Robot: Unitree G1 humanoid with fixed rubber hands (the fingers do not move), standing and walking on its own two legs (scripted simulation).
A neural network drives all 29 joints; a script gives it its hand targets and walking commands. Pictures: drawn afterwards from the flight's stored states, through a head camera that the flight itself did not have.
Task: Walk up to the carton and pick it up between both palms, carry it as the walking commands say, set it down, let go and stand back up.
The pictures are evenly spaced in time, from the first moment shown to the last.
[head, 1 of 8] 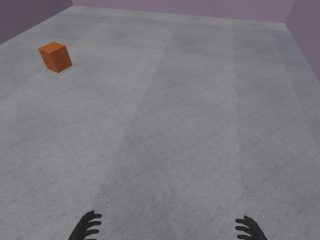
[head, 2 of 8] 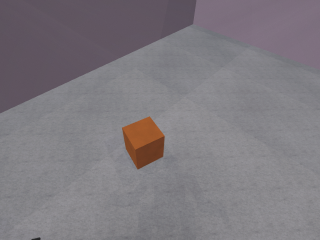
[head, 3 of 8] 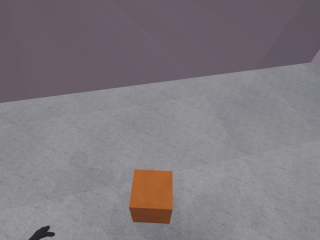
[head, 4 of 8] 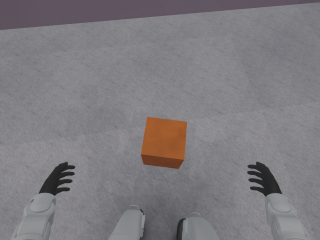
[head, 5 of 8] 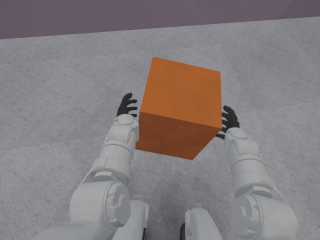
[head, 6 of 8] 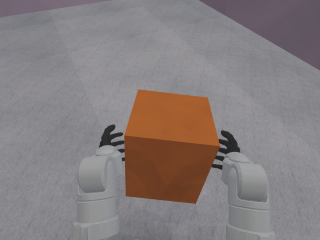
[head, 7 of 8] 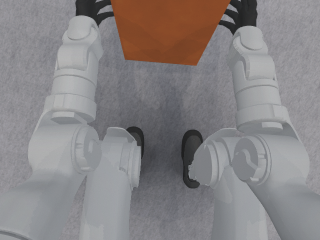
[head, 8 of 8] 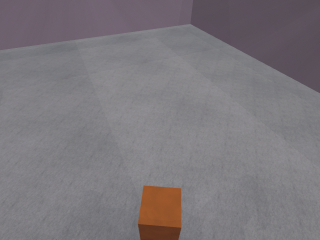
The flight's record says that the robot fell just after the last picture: no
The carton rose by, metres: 0.65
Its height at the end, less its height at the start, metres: +0.00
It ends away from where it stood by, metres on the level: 1.10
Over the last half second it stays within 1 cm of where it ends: yes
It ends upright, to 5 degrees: yes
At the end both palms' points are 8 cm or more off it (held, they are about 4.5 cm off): yes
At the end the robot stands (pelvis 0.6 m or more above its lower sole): yes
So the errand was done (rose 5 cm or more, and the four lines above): yes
